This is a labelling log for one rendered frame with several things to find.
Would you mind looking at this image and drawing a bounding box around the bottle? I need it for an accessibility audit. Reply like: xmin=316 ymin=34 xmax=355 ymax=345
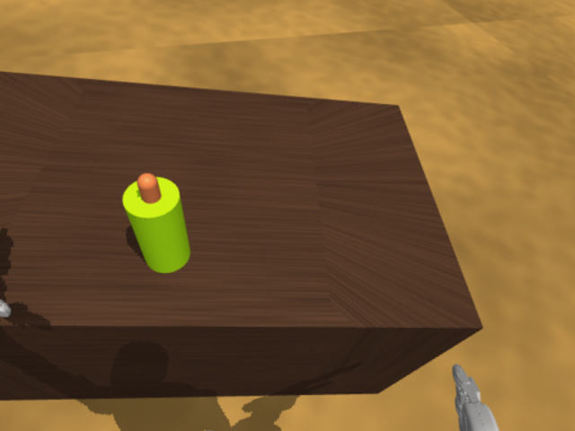
xmin=122 ymin=173 xmax=190 ymax=273

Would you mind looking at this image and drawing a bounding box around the right robot hand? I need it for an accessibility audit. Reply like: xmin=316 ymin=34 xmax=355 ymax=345
xmin=452 ymin=364 xmax=500 ymax=431

